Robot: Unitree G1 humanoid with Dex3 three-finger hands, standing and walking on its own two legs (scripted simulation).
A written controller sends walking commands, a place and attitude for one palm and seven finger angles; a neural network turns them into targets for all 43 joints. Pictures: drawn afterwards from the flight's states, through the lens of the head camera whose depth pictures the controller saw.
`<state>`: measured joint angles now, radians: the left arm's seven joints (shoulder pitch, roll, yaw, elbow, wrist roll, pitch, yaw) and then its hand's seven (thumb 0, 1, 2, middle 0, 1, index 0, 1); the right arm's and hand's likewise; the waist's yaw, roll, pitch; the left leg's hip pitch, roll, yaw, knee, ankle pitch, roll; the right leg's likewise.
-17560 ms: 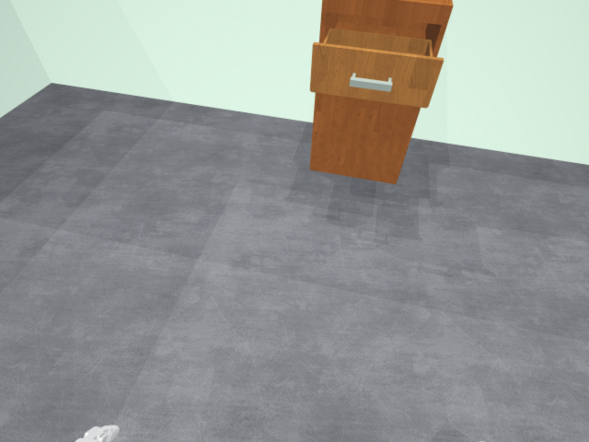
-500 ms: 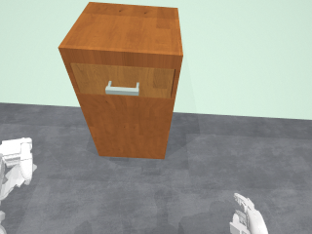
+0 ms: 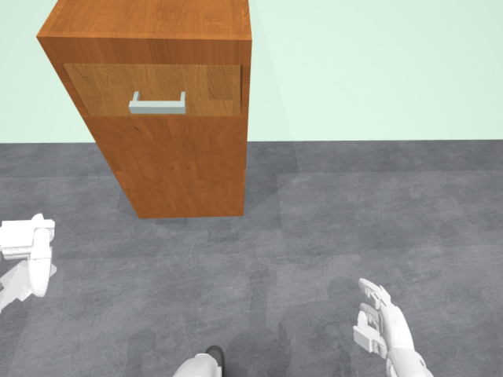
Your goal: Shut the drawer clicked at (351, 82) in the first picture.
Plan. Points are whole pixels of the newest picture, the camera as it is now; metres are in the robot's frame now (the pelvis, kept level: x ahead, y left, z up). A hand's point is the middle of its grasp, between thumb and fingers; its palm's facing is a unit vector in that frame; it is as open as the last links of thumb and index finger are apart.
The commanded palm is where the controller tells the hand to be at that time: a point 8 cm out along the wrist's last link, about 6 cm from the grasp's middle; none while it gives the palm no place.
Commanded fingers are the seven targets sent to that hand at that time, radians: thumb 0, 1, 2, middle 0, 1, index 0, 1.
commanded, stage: step back with the hand held close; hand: left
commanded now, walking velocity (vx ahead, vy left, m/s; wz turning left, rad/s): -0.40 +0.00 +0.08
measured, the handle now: (159, 101) +0.72 +0.27 -0.07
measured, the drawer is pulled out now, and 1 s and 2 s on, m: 0.00 0.00 0.00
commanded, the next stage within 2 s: stop stepping back and stand still in 0.22 s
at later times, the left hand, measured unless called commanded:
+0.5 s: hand out of the picture +0.03 +0.21 +0.19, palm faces +0.38 -0.75 -0.54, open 3.3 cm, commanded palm -0.01 +0.25 +0.18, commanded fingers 0.00 0.90 0.90 -1.40 -1.60 -1.40 -1.60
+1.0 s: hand out of the picture -0.01 +0.23 +0.18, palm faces +0.47 -0.76 -0.44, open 3.3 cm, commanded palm -0.08 +0.26 +0.18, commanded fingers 0.00 0.90 0.90 -1.40 -1.60 -1.40 -1.60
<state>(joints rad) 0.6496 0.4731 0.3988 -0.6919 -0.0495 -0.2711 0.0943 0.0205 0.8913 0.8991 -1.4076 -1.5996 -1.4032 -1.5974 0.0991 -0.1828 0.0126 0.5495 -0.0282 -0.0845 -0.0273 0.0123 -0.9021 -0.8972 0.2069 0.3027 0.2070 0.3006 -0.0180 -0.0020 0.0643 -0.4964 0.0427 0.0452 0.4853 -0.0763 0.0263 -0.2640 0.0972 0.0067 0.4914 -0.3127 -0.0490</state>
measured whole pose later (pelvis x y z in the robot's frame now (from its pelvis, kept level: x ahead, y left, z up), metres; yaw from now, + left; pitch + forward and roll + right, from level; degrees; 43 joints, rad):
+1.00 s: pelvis -0.18 -0.03 +0.00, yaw +4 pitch -2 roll -1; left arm 0.57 0.39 0.38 -0.55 -0.01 -0.24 0.15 0.02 0.89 0.90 -1.41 -1.60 -1.41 -1.60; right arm 0.27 -0.19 0.00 0.66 -0.01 -0.10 -0.06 0.01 -0.90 -0.90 0.20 0.30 0.20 0.30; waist 0.00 -0.01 -0.01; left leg -0.43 0.02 0.03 0.97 -0.43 0.01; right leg -0.29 0.02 -0.08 0.57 -0.25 -0.06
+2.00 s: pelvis -0.17 -0.01 +0.01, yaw +7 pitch -2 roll +0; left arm 0.23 0.20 0.01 1.11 0.02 0.00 0.02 0.01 0.91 0.90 -0.23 -0.33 -0.22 -0.33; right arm 0.23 -0.19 -0.03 1.09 -0.02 0.00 -0.02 0.01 -0.91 -0.90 0.20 0.30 0.20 0.30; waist 0.00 0.01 0.03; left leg -0.22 -0.01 0.01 0.43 -0.18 0.01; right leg -0.20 -0.01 0.03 0.43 -0.20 0.02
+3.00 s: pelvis -0.14 -0.01 +0.01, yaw +6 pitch -2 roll +0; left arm 0.18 0.25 0.02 1.14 0.01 -0.01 0.02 0.01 0.91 0.90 -0.20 -0.30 -0.20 -0.30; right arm 0.18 -0.24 -0.03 1.13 -0.02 -0.01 -0.02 0.01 -0.91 -0.90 0.20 0.30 0.20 0.30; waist -0.01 0.00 0.05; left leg -0.16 0.01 0.02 0.38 -0.19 0.01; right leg -0.14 0.00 0.04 0.37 -0.20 0.01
